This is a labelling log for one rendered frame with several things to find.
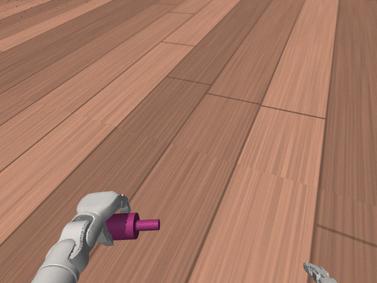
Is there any bottle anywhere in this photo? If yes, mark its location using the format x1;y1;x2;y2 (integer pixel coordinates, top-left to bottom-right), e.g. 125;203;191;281
105;213;160;241

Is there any right robot hand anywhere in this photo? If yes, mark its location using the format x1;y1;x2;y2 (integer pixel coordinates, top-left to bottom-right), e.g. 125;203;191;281
303;262;337;283

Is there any left robot hand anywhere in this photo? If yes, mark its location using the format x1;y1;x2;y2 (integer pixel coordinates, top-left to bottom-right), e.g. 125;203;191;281
77;191;131;246

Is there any left robot arm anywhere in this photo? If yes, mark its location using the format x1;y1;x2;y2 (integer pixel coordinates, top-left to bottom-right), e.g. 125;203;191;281
31;212;103;283

